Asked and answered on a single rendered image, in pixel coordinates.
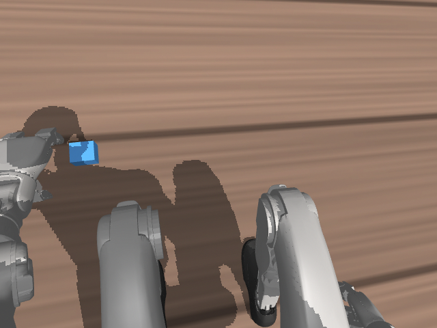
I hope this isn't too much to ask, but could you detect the left robot arm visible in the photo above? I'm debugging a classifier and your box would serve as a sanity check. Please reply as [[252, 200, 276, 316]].
[[0, 172, 37, 328]]

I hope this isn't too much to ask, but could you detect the small box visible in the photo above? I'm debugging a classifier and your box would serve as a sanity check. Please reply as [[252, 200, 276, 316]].
[[69, 141, 99, 166]]

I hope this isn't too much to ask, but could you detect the right robot foot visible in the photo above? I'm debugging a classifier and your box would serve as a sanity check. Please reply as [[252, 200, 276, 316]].
[[242, 239, 277, 327]]

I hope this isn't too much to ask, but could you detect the right robot hand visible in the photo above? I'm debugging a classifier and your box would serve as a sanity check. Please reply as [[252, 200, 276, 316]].
[[338, 281, 385, 328]]

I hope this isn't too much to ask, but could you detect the left robot hand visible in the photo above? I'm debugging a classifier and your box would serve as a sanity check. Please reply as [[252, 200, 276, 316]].
[[0, 127, 64, 203]]

